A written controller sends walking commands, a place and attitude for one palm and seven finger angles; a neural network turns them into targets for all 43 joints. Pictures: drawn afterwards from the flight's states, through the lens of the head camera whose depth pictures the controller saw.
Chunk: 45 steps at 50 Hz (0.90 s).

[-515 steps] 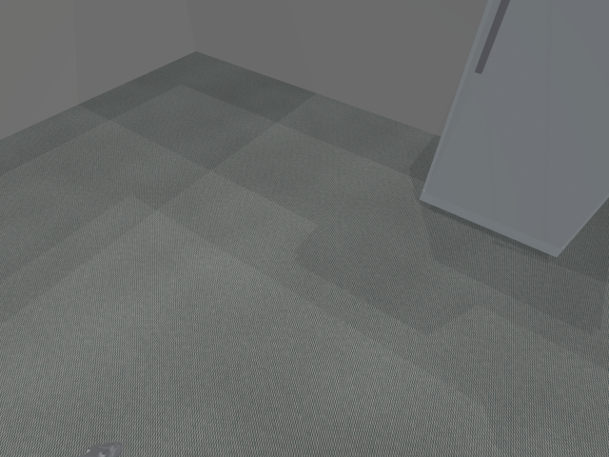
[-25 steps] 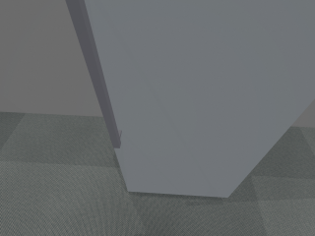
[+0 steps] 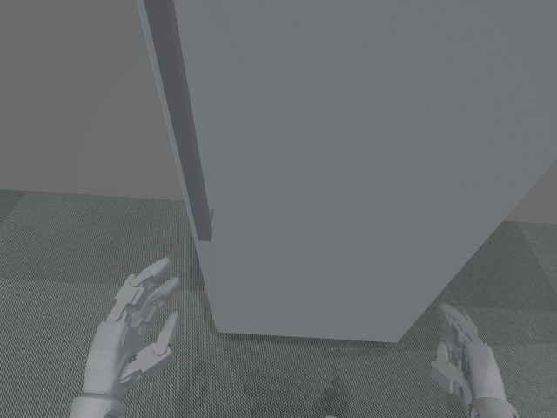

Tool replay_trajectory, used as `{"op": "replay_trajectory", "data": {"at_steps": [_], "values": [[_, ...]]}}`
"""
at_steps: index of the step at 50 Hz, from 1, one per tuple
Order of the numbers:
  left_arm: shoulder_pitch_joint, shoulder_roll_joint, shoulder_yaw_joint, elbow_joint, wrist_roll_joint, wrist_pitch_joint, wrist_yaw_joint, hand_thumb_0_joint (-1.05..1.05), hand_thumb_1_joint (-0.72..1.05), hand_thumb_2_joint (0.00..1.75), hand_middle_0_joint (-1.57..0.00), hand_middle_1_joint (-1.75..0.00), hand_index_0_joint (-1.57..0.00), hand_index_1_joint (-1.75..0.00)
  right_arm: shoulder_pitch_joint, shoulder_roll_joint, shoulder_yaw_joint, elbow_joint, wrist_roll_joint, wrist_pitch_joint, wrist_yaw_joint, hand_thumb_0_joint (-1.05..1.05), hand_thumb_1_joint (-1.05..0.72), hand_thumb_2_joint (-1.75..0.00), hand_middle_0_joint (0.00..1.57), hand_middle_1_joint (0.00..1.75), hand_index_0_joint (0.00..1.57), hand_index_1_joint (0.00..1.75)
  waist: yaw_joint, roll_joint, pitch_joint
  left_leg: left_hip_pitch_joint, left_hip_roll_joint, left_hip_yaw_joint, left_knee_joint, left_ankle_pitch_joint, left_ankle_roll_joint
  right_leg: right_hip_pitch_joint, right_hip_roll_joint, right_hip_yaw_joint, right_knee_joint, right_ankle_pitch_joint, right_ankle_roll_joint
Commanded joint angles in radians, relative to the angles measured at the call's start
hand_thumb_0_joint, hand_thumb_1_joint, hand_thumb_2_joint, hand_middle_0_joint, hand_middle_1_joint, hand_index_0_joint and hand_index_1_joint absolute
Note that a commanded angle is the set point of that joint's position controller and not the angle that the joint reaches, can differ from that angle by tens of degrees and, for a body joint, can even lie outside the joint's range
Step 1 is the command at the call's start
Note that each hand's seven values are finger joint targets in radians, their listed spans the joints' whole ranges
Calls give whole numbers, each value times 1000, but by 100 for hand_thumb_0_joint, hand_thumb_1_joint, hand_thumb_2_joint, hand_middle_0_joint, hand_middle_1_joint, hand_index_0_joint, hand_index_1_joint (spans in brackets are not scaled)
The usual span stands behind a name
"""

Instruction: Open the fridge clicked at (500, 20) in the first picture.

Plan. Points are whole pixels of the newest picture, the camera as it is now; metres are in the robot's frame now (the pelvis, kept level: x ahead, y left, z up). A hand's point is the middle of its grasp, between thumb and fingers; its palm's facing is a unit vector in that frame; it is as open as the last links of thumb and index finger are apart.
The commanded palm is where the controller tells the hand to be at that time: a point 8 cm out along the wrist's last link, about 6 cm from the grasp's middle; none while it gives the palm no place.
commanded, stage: raise the hand to about handle height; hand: left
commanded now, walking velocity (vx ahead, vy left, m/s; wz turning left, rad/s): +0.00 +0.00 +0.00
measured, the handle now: (188, 120) +0.45 +0.15 +0.21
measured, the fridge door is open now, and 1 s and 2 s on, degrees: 0 0 0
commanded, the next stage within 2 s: move the hooked fingers beside the handle in 1.76 s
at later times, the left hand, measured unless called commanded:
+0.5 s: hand (105, 334) +0.21 +0.22 +0.06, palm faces +0.03 -1.00 -0.06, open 11.1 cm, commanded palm +0.17 +0.28 +0.07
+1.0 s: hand (52, 281) +0.25 +0.28 +0.12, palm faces +0.06 -1.00 -0.07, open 13.7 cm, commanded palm +0.22 +0.33 +0.13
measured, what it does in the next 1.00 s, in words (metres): stands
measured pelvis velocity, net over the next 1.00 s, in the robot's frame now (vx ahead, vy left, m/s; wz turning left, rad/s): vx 0.01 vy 0.02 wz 0.04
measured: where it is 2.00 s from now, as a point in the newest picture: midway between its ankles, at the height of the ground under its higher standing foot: outside the picture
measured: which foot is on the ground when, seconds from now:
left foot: down 0.00-1.00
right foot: down 0.00-1.00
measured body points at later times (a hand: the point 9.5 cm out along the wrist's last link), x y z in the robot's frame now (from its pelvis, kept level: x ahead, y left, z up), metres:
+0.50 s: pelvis +0.00 +0.02 +0.00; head +0.04 +0.02 +0.45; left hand +0.20 +0.28 +0.07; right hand +0.15 -0.20 -0.09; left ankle -0.02 +0.11 -0.69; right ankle +0.04 -0.10 -0.69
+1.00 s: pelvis +0.01 +0.02 +0.02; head +0.02 +0.02 +0.47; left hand +0.24 +0.33 +0.12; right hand +0.21 -0.20 -0.03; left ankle -0.02 +0.11 -0.69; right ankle +0.04 -0.10 -0.69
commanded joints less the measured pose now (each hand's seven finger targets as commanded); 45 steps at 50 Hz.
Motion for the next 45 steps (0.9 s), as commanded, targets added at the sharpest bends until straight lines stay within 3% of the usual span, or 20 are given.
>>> {"op": "replay_trajectory", "data": {"at_steps": [1, 4, 5, 6, 7, 10, 11, 15, 16, 18, 20, 22, 25, 26, 30, 31, 34, 35, 39, 45], "values": [[144, 145, 124, -265, -39, 1, -5, 0, 48, 72, -23, -57, -23, -57, -60, -84, -13, -243, 9, 22, 0, 0, -90, -90, 20, 30, 20, 30, 94, 82, -91, -149, -57, -42, -62, 192, -15, 138, 26, 51, -54, 99, -11], [14, 159, 108, -471, -17, -19, 60, 0, 41, 69, -24, -62, -24, -62, 13, -64, 1, -251, 2, 26, -17, 0, -90, -90, 20, 30, 20, 30, 40, 164, -150, -95, -34, -78, -26, 228, -5, 91, 40, 44, -33, 139, -8], [-77, 164, 79, -538, -12, -38, 68, 0, 39, 68, -24, -63, -24, -63, 35, -74, 10, -242, -5, 25, -24, 0, -90, -90, 20, 30, 20, 30, 0, 127, -144, -92, -24, -98, -8, 217, 0, 49, 48, 39, -23, 128, -3], [-101, 163, 65, -562, -2, -54, 68, 0, 36, 67, -24, -64, -24, -64, 43, -77, 14, -235, -5, 19, -29, 0, -90, -90, 20, 30, 20, 30, -9, 139, -158, -78, -18, -111, -1, 213, 0, 29, 50, 38, -24, 110, -5], [-104, 134, 19, -554, -1, -62, 56, 0, 34, 66, -24, -66, -24, -66, 50, -78, 24, -224, -4, 9, -33, 0, -90, -90, 20, 30, 20, 30, -28, 156, -147, -73, -16, -119, 7, 197, 1, 2, 50, 33, -25, 91, -4], [-134, 148, -14, -470, -8, -23, -4, 0, 27, 63, -25, -70, -25, -70, 50, -96, 43, -196, 3, -13, -49, 0, -90, -90, 20, 30, 20, 30, -54, 134, -93, -99, -11, -141, 3, 132, 4, -29, 55, 25, -48, 25, -2], [-140, 187, 22, -438, -12, 9, -20, 0, 25, 62, -25, -72, -25, -72, 53, -101, 44, -189, 11, -16, -55, 0, -90, -90, 20, 30, 20, 30, -48, 119, -104, -108, -12, -144, -8, 106, 2, -8, 53, 28, -64, -4, 1], [-37, 250, 143, -321, -42, 177, -53, 0, 15, 58, -25, -78, -25, -78, 18, -92, 51, -191, 29, -12, -71, 0, -90, -90, 20, 30, 20, 30, 24, 76, -163, -104, -22, -143, -75, 127, -3, 117, 47, 17, -106, -5, 4], [-48, 245, 158, -364, -62, 200, -51, 0, 13, 57, -25, -80, -25, -80, 10, -85, 57, -200, 30, -12, -72, 0, -90, -90, 20, 30, 20, 30, 34, 92, -189, -90, -25, -139, -89, 155, -5, 155, 39, 15, -112, 22, 6], [-15, 246, 205, -380, -88, 226, -30, 0, 8, 55, -26, -82, -26, -82, -2, -68, 57, -194, 28, -15, -75, 0, -90, -90, 20, 30, 20, 30, 57, 63, -204, -68, -20, -137, -113, 213, -10, 205, 38, 3, -120, 78, 7], [-23, 255, 229, -370, -101, 225, -11, 0, 4, 53, -26, -86, -26, -86, -7, -64, 61, -182, 21, -21, -74, 0, -90, -90, 20, 30, 20, 30, 61, 9, -163, -77, -17, -143, -135, 240, -12, 223, 42, -6, -130, 100, 7], [-33, 256, 231, -390, -98, 198, -5, 0, -1, 51, -27, -88, -27, -88, 12, -67, 59, -170, 19, -34, -69, 0, -90, -90, 20, 30, 20, 30, 58, 50, -160, -53, -16, -135, -148, 261, -15, 223, 40, -7, -133, 123, 6], [-55, 256, 219, -358, -94, 175, -17, 0, -8, 48, -27, -93, -27, -93, 27, -82, 57, -155, 18, -50, -67, 0, -90, -90, 20, 30, 20, 30, 42, 37, -113, -44, -12, -134, -161, 262, -14, 211, 42, -8, -149, 124, 5], [-77, 256, 214, -358, -93, 170, -27, 0, -10, 47, -27, -94, -27, -94, 39, -89, 55, -150, 22, -56, -67, 0, -90, -90, 20, 30, 20, 30, 32, 62, -111, -27, -12, -129, -166, 260, -15, 205, 42, -6, -156, 126, 6], [-136, 303, 243, -346, -103, 175, -51, 0, -20, 43, -28, -100, -28, -100, 53, -106, 53, -136, 27, -76, -75, 0, -90, -90, 20, 30, 20, 30, 30, 78, -96, 5, -13, -132, -188, 249, -14, 218, 40, -3, -184, 113, 4], [-156, 320, 256, -360, -103, 176, -56, 0, -22, 42, -28, -102, -28, -102, 59, -109, 54, -135, 27, -79, -77, 0, -90, -90, 20, 30, 20, 30, 35, 106, -118, 29, -13, -131, -197, 267, -15, 233, 39, -4, -186, 131, 3], [-189, 346, 287, -350, -112, 186, -59, 0, -29, 39, -29, -107, -29, -107, 62, -111, 56, -129, 28, -86, -83, 0, -90, -90, 20, 30, 20, 30, 42, 131, -119, 65, -13, -134, -217, 296, -19, 259, 38, -7, -200, 164, 3], [-200, 371, 311, -328, -116, 196, -60, 0, -31, 38, -29, -108, -29, -108, 67, -116, 58, -124, 26, -82, -85, 0, -90, -90, 20, 30, 20, 30, 41, 101, -109, 67, -11, -138, -221, 309, -18, 269, 43, -9, -206, 179, 2], [-267, 369, 310, -319, -128, 223, -83, 0, -41, 34, -29, -114, -29, -114, 63, -117, 64, -121, 30, -82, -87, 0, -90, -90, 20, 30, 20, 30, 44, 158, -114, 132, -9, -140, -249, 368, -27, 292, 45, -16, -222, 235, 2], [-363, 420, 346, -217, -130, 304, -135, 0, -50, 30, -30, -120, -30, -120, 60, -128, 76, -113, 30, -68, -95, 0, -90, -90, 20, 30, 20, 30, 46, 126, -78, 170, -6, -135, -279, 416, -20, 338, 50, -13, -264, 298, -1]]}}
